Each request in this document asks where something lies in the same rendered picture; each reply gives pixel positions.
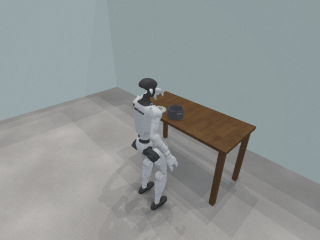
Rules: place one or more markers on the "robot left hand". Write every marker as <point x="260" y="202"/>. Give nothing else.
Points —
<point x="159" y="90"/>

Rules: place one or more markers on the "robot right shin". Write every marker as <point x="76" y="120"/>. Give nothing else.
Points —
<point x="159" y="187"/>

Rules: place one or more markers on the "right robot upper arm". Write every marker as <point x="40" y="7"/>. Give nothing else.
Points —
<point x="156" y="115"/>

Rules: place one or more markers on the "lid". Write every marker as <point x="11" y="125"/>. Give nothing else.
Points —
<point x="163" y="109"/>

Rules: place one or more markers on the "table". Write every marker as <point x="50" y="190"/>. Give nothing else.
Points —
<point x="210" y="127"/>

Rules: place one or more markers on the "robot left forearm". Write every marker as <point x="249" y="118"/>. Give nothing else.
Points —
<point x="151" y="91"/>

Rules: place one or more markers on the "robot right forearm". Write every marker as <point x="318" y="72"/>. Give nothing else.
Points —
<point x="159" y="144"/>

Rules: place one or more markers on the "pot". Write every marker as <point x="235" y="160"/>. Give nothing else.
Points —
<point x="175" y="112"/>

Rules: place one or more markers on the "robot right hand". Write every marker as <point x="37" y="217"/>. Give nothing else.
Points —
<point x="170" y="161"/>

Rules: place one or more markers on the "right robot thigh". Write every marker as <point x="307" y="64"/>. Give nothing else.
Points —
<point x="159" y="160"/>

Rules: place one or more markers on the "left robot upper arm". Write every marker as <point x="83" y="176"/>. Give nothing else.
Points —
<point x="137" y="98"/>

